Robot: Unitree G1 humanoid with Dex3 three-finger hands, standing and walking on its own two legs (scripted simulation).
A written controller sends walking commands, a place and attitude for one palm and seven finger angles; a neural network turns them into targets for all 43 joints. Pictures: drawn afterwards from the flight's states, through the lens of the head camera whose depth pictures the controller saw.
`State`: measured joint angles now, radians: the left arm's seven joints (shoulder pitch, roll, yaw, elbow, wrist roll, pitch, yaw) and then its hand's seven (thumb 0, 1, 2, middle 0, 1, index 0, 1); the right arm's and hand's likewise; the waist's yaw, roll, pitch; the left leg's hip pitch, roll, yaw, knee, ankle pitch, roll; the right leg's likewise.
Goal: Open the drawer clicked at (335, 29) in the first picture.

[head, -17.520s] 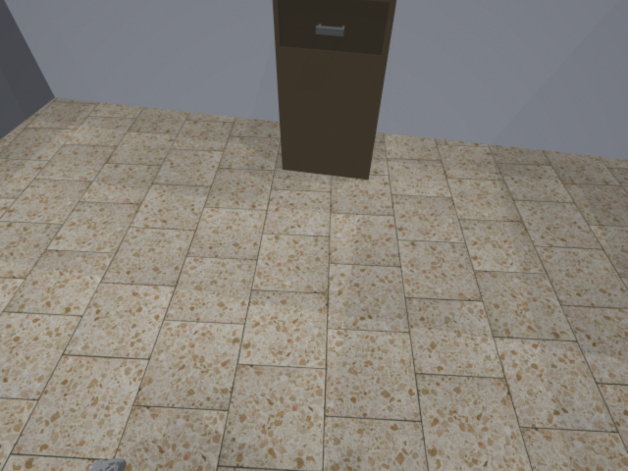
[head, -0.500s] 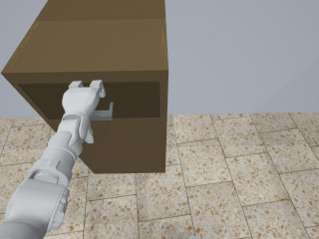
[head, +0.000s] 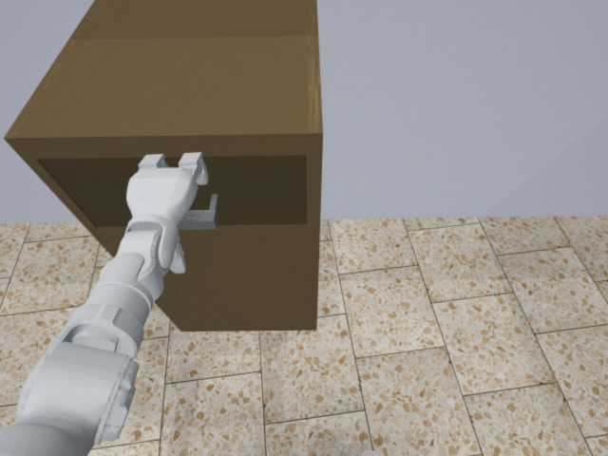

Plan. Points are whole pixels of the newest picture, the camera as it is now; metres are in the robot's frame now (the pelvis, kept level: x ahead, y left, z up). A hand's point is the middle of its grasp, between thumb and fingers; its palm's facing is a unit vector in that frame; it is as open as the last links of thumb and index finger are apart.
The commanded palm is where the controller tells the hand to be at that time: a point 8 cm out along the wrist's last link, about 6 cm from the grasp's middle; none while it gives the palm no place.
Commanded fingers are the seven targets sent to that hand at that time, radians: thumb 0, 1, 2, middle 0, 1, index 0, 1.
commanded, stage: lower the fingers behind the handle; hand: left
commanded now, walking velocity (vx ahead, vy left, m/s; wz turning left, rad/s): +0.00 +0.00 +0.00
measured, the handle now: (186, 210) +0.50 +0.20 -0.03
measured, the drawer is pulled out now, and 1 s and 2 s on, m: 0.00 0.00 0.00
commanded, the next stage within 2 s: lift the fingers back up to retry in 1.42 s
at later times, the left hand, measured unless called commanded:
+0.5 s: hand (170, 230) +0.45 +0.21 -0.01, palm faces -0.05 -0.03 -1.00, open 13.8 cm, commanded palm +0.43 +0.20 +0.04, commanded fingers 0.00 -0.50 0.30 -0.30 -1.20 -0.30 -1.20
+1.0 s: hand (171, 234) +0.45 +0.21 -0.02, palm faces -0.02 +0.01 -1.00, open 13.8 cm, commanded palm +0.43 +0.20 +0.00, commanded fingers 0.00 -0.50 0.30 -0.30 -1.20 -0.30 -1.20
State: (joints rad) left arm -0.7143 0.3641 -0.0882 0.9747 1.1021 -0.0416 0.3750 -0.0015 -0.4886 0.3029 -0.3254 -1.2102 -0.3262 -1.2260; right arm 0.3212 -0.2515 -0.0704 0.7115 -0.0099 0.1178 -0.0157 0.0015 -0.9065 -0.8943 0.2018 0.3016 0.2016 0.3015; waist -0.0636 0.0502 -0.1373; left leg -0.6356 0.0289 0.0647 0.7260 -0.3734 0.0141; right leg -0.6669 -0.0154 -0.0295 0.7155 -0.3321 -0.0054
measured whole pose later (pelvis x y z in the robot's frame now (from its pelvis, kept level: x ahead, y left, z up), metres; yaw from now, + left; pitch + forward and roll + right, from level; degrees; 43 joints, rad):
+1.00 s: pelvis -0.02 +0.01 -0.03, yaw +0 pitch +21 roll -1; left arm -0.80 0.39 -0.11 1.06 1.12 -0.02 0.43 0.00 -0.49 0.30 -0.25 -1.30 -0.32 -1.20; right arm 0.34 -0.24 -0.06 0.71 -0.02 0.09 -0.01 0.00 -0.91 -0.89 0.20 0.30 0.20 0.30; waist -0.08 0.05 -0.18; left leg -0.89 0.03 0.05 0.95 -0.44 0.03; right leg -0.90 -0.02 -0.04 0.91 -0.38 0.01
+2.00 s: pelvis -0.01 +0.01 -0.01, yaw +0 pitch +19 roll -1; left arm -0.73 0.41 -0.07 0.98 1.09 -0.06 0.36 0.00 -0.49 0.30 -0.33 -1.22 -0.35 -1.22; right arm 0.35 -0.25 -0.06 0.71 -0.02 0.10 -0.03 0.00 -0.91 -0.89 0.20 0.30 0.20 0.30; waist -0.09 0.05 -0.14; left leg -0.76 0.03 0.06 0.83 -0.40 0.03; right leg -0.77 -0.01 -0.03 0.78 -0.34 0.01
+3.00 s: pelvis +0.00 -0.01 +0.00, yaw +0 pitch +15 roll +0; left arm -0.68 0.41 -0.06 0.94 1.08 -0.05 0.31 0.00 -0.49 0.30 -0.32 -1.20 -0.32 -1.20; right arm 0.33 -0.26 -0.07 0.70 0.00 0.12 -0.04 0.00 -0.91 -0.89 0.20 0.30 0.20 0.30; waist -0.07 0.05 -0.13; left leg -0.60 0.03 0.06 0.70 -0.36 0.01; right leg -0.63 0.00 -0.03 0.69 -0.32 -0.01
